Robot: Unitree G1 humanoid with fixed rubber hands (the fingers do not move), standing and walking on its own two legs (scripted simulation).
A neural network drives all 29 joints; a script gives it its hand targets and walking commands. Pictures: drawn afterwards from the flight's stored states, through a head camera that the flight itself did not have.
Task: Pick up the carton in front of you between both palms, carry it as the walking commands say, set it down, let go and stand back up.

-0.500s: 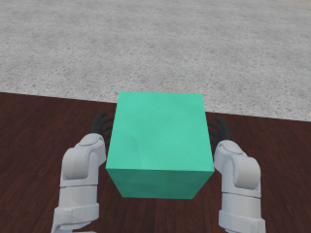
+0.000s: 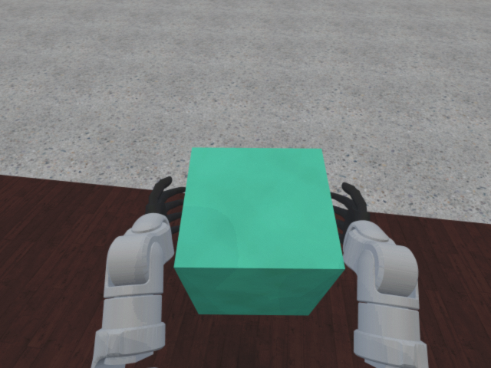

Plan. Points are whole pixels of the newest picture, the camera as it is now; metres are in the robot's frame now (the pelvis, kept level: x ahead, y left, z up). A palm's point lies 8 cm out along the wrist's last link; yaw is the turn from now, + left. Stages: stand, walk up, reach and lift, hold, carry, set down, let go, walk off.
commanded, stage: carry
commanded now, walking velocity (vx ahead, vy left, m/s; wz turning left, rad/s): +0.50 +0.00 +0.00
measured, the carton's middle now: (255, 238) +0.35 +0.00 +0.04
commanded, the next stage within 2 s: none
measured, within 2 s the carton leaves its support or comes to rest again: neither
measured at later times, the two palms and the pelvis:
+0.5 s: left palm (185, 123) +0.64 +0.16 +0.08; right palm (315, 127) +0.63 -0.14 +0.09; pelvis +0.31 +0.01 -0.03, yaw -2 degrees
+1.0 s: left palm (214, 79) +0.94 +0.13 +0.04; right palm (309, 82) +0.94 -0.17 +0.04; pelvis +0.62 -0.01 -0.07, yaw +0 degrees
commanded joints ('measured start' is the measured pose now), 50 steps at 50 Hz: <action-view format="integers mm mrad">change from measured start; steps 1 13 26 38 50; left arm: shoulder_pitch -461 -493 -535 -486 -369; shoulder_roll -680 -760 -648 -718 -603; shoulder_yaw -562 -677 -593 -588 -504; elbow -63 -109 -121 -99 1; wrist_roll -181 -255 -214 -149 -100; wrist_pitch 5 -69 23 -30 15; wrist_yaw -12 -64 1 -3 -4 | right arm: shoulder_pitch -532 -450 -433 -549 -489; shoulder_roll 757 784 647 798 736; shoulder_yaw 564 600 517 636 583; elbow -88 -106 -82 -130 -45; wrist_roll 135 92 111 214 143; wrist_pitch -4 -82 5 -48 -3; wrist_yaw -1 12 -12 43 11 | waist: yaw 71 65 -81 -71 27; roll -160 -118 187 71 -157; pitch -384 -281 -402 -288 -388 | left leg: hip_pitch -546 -480 513 318 -143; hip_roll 14 63 382 228 41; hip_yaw -63 39 -593 -175 63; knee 325 -365 -699 -731 30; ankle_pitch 23 478 584 960 160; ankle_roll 6 -14 292 154 1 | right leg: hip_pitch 703 586 -286 -254 666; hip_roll -370 -213 11 -84 -322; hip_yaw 630 241 164 80 332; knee -162 -163 856 246 16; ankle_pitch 153 554 -485 -34 750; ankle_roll -203 -65 58 88 -28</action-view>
